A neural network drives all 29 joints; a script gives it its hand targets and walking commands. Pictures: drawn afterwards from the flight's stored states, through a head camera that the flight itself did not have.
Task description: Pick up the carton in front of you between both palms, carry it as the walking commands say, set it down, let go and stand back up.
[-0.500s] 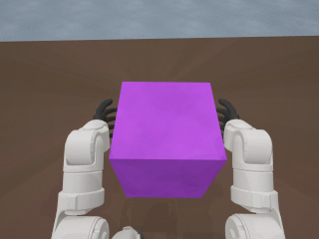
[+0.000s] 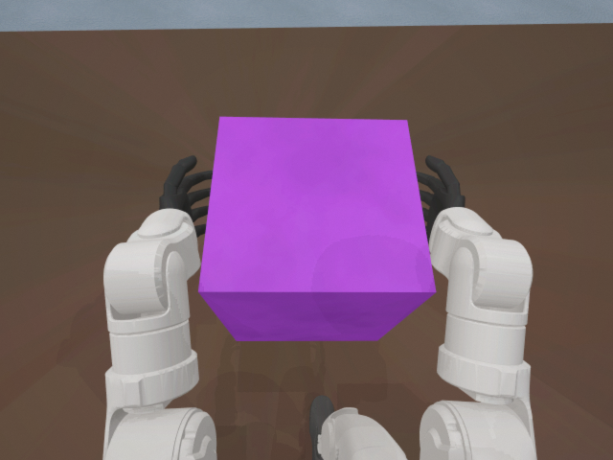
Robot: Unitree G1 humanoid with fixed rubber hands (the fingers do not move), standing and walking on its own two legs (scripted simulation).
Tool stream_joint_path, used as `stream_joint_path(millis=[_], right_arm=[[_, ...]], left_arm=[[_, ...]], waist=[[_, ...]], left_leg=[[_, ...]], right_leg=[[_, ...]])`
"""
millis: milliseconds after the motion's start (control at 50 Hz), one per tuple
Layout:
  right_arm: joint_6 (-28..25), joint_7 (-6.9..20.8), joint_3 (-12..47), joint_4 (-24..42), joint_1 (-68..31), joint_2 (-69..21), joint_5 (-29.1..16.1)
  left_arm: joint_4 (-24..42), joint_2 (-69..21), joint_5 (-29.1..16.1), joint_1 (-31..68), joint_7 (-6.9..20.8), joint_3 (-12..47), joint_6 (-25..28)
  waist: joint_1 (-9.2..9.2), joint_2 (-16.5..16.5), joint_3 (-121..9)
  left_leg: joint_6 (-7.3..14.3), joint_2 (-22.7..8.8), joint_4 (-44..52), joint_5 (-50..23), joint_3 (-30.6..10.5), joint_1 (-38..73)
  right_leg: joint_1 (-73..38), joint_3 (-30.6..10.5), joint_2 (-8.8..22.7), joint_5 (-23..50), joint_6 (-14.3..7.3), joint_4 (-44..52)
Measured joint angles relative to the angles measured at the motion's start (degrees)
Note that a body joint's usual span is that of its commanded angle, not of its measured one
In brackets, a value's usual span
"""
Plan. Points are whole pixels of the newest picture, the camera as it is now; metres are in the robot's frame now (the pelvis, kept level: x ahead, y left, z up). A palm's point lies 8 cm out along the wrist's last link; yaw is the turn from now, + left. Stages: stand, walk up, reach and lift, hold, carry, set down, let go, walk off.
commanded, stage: carry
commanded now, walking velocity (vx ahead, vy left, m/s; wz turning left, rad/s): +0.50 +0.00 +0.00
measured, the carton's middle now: (310, 245) +0.37 -0.02 +0.04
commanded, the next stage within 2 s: none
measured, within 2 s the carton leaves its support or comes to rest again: neither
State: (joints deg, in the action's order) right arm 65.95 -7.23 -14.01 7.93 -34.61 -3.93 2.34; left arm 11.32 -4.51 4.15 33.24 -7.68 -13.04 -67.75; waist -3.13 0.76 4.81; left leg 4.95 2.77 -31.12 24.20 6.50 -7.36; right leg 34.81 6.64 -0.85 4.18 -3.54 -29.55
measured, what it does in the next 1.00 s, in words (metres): goes down: right foot, then left foot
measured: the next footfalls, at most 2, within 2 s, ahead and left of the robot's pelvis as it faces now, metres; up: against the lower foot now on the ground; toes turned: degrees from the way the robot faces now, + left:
right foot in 0.04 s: +0.21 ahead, -0.06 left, -0.03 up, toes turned -5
left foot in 0.50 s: +0.52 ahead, +0.06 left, -0.05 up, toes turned +3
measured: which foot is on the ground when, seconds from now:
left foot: down 0.00-0.04, up 0.06-0.48, down 0.50-1.00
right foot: up 0.00-0.02, down 0.04-0.52, up 0.54-0.98, down 1.00-1.00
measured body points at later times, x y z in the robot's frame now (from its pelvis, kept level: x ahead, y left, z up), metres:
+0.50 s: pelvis +0.35 +0.01 -0.04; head +0.39 +0.01 +0.41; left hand +0.72 +0.17 +0.08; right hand +0.72 -0.14 +0.08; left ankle +0.48 +0.07 -0.77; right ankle +0.17 -0.05 -0.73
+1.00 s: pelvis +0.66 +0.00 -0.06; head +0.69 +0.00 +0.39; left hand +1.04 +0.13 +0.05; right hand +1.03 -0.17 +0.05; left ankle +0.49 +0.06 -0.76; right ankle +0.80 -0.06 -0.79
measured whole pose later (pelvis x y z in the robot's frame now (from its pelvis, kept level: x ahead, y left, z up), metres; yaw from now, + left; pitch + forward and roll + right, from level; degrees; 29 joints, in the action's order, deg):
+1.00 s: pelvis +0.66 +0.00 -0.06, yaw +0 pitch +5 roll +1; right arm 66.5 -7.6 -12.1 -4.0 -36.7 -1.0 1.8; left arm 0.7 -2.8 4.7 34.5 -7.5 -12.7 -68.6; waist -3.4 1.2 -2.5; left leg 4.5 4.5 -37.0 27.2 4.4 -6.1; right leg 29.3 7.2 -1.3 7.6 -4.4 -24.6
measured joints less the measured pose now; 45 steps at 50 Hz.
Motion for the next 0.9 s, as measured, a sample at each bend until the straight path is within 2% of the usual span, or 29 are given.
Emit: stream_joint_path(millis=[40, 80, 100, 120, 160, 220, 320, 400, 440, 500, 520, 560, 580, 620, 660, 780, 900], right_arm=[[0.31, -0.05, 0.46, -1.60, -0.30, 1.22, -0.22], [0.14, -0.03, 1.00, -5.30, -2.36, 3.22, -0.82], [0.11, -0.02, 1.08, -7.04, -2.82, 3.90, -0.97], [0.31, -0.01, 1.21, -8.51, -2.76, 4.19, -0.93], [1.13, -0.03, 1.39, -10.47, -2.29, 3.75, -0.23], [2.18, -0.03, 1.52, -10.69, -1.71, 2.58, 1.21], [1.86, -0.03, 1.47, -6.52, -0.43, 1.28, 2.31], [1.81, -0.03, 1.13, -2.80, 0.43, 0.95, 2.58], [2.06, -0.02, 0.82, -2.28, 0.47, 1.14, 2.56], [2.35, -0.02, 0.85, -4.98, -0.64, 1.39, 2.72], [2.04, -0.02, 0.79, -6.41, -1.06, 1.31, 2.88], [1.20, -0.01, 1.12, -10.27, -2.42, 1.42, 3.27], [1.18, -0.01, 1.33, -12.09, -2.59, 1.56, 3.26], [1.66, 0.01, 1.67, -13.90, -1.69, 2.03, 2.71], [2.06, -0.01, 2.03, -13.98, -0.60, 2.64, 1.75], [1.19, -0.44, 2.02, -10.62, -0.22, 2.98, -0.24], [0.47, -0.50, 1.70, -8.49, -1.54, 2.31, -0.60]], left_arm=[[-2.08, 0.07, 0.38, 0.74, -0.03, 0.46, -0.06], [-5.23, 0.20, 1.10, 2.27, -0.04, 0.46, 0.53], [-7.43, 0.49, 1.21, 3.14, -0.02, 0.63, 0.65], [-9.34, 0.75, 1.17, 3.43, -0.02, 0.79, 0.53], [-11.54, 1.26, 0.67, 2.74, -0.01, 0.89, -0.12], [-11.92, 1.88, -0.52, 1.23, -0.01, 0.93, -0.55], [-9.38, 1.89, -1.63, 0.65, -0.03, 0.67, 0.44], [-7.92, 1.71, -2.11, 1.51, -0.04, 0.81, 0.93], [-8.46, 1.73, -2.15, 2.17, -0.04, 1.09, 1.03], [-10.77, 2.56, -2.30, 2.90, -0.02, 1.15, 0.60], [-12.14, 3.28, -2.43, 3.50, 0.08, 1.38, 0.61], [-15.26, 4.54, -2.85, 4.39, 0.23, 1.29, 0.91], [-16.43, 4.71, -2.84, 4.11, 0.24, 1.31, 0.77], [-17.78, 4.23, -2.25, 3.25, 0.23, 1.54, 0.06], [-17.62, 3.51, -1.36, 2.62, 0.22, 1.83, -0.71], [-12.22, 2.16, -0.02, 1.42, 0.21, 1.59, -0.74], [-7.27, 1.58, 0.37, 0.67, 0.14, 0.63, -0.68]], waist=[[0.52, 0.61, -1.59], [1.93, -2.02, -2.11], [2.64, -2.16, -2.13], [3.44, -1.74, -2.26], [4.70, -0.69, -2.36], [5.74, 0.10, -1.73], [6.78, 0.02, -1.12], [7.18, -0.85, -2.05], [7.32, -1.38, -3.20], [6.68, -2.23, -5.34], [5.97, -1.29, -5.96], [4.37, 0.40, -5.85], [3.56, 0.09, -5.85], [2.25, -0.77, -5.67], [1.43, -1.19, -4.88], [-0.13, -1.28, -2.84], [-0.71, -0.49, -3.98]], left_leg=[[-0.66, 0.80, -8.73, 3.34, 0.14, 0.78], [-1.71, -0.36, -24.20, 5.46, -2.22, -3.82], [-2.05, -0.02, -32.66, 6.58, -3.92, -7.40], [-2.02, 0.15, -38.75, 6.36, -4.91, -10.74], [-2.09, -0.63, -43.13, 3.57, -5.86, -16.68], [-2.52, -2.79, -38.35, -0.45, -6.48, -23.84], [-3.18, -4.90, -25.30, -8.04, -6.29, -31.76], [-3.06, -4.19, -10.88, -19.12, -4.57, -31.73], [-2.26, -3.03, -2.74, -24.81, -2.79, -29.16], [-0.82, -1.58, 6.81, -32.02, 0.25, -21.58], [0.72, -0.87, 5.05, -28.32, 0.68, -20.64], [2.37, 0.34, -1.71, -20.67, 1.33, -21.62], [2.72, 0.43, -3.12, -18.41, 1.26, -21.25], [2.28, 0.44, -2.92, -16.65, 0.90, -19.30], [2.64, 0.50, -1.36, -15.48, 0.72, -16.80], [2.41, 0.42, 1.81, -11.60, -0.16, -10.47], [1.11, 0.78, 3.21, -5.57, -1.54, -3.36]], right_leg=[[-5.83, 1.79, -0.62, 4.52, -1.46, 5.47], [-5.99, 2.29, -2.26, -5.05, -4.15, -0.53], [-5.87, 2.29, -2.44, -8.31, -4.89, -3.14], [-6.42, 2.05, -2.44, -10.27, -5.02, -4.29], [-8.63, 1.49, -2.36, -12.09, -4.70, -3.90], [-12.69, 0.89, -2.09, -14.06, -4.88, -1.37], [-18.55, -0.19, -1.81, -17.87, -4.03, 1.24], [-23.60, -1.09, -2.23, -22.47, -3.03, 1.71], [-26.29, -1.43, -2.61, -25.83, -2.46, 0.69], [-28.49, -1.68, -3.39, -31.83, -1.40, -8.12], [-27.27, -1.57, -2.64, -32.60, -0.89, -14.37], [-20.91, -4.51, -2.33, -34.47, 0.33, -31.27], [-17.44, -5.33, -2.54, -34.48, 0.36, -37.98], [-11.23, -5.81, -1.82, -31.78, 0.51, -43.85], [-5.97, -6.10, -0.17, -28.93, 0.99, -42.61], [4.94, -6.59, 3.36, -22.08, 2.39, -30.56], [5.19, -4.14, 2.56, -7.73, 1.81, -12.55]])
